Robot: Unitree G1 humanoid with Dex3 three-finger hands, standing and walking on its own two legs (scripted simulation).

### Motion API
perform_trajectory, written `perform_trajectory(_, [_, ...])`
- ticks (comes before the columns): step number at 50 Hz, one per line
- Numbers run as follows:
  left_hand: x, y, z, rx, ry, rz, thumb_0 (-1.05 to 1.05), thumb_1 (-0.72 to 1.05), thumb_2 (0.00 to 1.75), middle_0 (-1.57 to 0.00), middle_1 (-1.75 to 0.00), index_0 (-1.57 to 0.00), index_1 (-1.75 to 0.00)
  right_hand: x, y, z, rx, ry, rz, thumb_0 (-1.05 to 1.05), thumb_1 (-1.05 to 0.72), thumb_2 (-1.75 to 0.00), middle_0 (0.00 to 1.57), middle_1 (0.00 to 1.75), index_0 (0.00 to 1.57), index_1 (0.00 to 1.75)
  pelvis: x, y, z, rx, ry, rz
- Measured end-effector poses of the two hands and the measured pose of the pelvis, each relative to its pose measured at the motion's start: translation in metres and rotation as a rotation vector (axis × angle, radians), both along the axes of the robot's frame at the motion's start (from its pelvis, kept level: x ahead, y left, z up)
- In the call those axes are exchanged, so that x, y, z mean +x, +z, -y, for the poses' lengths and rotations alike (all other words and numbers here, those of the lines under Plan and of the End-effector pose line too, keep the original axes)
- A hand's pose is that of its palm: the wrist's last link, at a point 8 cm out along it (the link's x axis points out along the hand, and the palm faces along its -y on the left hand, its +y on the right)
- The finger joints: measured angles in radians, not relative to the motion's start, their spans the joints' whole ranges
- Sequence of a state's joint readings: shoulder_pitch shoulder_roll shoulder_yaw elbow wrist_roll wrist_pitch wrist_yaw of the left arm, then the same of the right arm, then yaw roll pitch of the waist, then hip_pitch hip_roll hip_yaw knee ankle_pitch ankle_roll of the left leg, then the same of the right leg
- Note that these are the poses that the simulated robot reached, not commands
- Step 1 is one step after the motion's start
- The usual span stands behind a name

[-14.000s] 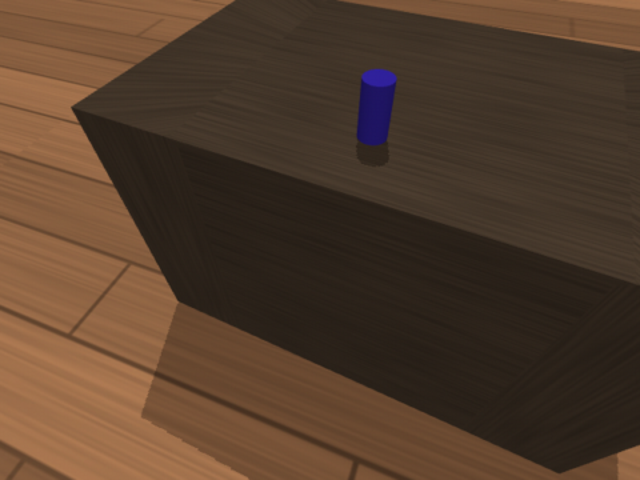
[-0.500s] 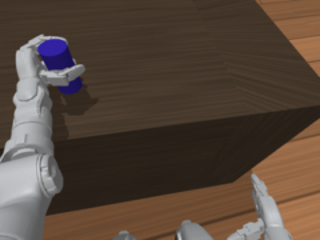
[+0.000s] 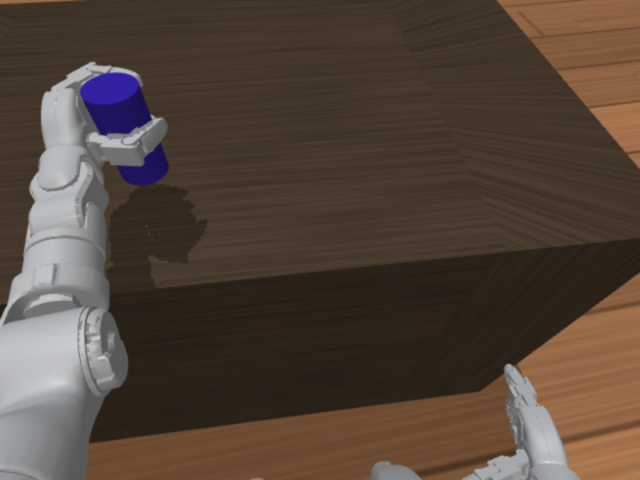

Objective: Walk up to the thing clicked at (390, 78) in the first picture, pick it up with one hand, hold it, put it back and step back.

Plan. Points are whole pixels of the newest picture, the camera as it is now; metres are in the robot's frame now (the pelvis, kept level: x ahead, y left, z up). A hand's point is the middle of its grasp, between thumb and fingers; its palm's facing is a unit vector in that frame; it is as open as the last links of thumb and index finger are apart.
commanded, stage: settle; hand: left
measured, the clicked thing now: (129, 133) +0.49 +0.20 +0.16
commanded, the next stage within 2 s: lift in 0.30 s
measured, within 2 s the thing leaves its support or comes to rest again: neither
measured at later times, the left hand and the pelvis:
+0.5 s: hand (122, 106) +0.49 +0.19 +0.20, palm faces +0.14 -0.99 -0.01, open 8.7 cm; pelvis +0.00 +0.00 +0.01, yaw +0 degrees
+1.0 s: hand (71, 71) +0.42 +0.19 +0.28, palm faces +0.13 -0.99 -0.02, open 8.7 cm; pelvis +0.00 +0.00 +0.02, yaw +1 degrees
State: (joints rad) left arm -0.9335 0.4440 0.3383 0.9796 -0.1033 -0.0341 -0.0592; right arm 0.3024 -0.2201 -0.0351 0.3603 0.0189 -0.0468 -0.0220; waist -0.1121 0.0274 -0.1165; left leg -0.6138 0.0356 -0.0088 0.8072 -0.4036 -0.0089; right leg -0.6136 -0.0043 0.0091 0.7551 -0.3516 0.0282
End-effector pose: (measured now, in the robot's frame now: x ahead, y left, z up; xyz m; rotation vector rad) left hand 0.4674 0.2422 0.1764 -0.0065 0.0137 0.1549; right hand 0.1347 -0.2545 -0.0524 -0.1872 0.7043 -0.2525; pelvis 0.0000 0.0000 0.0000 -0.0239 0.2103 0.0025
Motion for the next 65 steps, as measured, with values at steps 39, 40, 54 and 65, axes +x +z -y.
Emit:
perform_trajectory(39, [-0.032, 0.058, 0.009, 0.024, -0.018, 0.064, -0.01, -0.31, 1.21, -0.81, -1.17, -0.82, -1.16, 0.004, 0.012, 0.009, 0.003, -0.026, 0.079, -0.01, 0.51, -0.06, 0.05, 0.05, 0.05, 0.05, -0.001, 0.014, 0.003, 0.007, 0.002, 0.084])
perform_trajectory(40, [-0.035, 0.063, 0.008, 0.026, -0.016, 0.072, -0.01, -0.31, 1.21, -0.81, -1.17, -0.82, -1.16, 0.005, 0.012, 0.007, 0.009, -0.024, 0.082, -0.01, 0.51, -0.06, 0.05, 0.05, 0.05, 0.05, 0.000, 0.014, 0.003, 0.007, 0.003, 0.089])
perform_trajectory(54, [-0.086, 0.113, 0.006, 0.050, -0.036, 0.070, -0.01, -0.31, 1.21, -0.81, -1.18, -0.81, -1.16, 0.018, 0.010, -0.018, 0.093, 0.070, 0.125, -0.01, 0.53, -0.06, 0.05, 0.05, 0.05, 0.05, -0.004, 0.021, 0.004, 0.019, 0.023, 0.164])
perform_trajectory(65, [-0.124, 0.138, 0.010, 0.026, -0.038, 0.091, -0.01, -0.29, 1.20, -0.79, -1.19, -0.80, -1.18, 0.009, 0.019, -0.009, 0.078, 0.075, 0.161, -0.01, 0.54, -0.06, 0.05, 0.05, 0.05, 0.05, -0.014, 0.023, 0.005, 0.026, 0.030, 0.211])
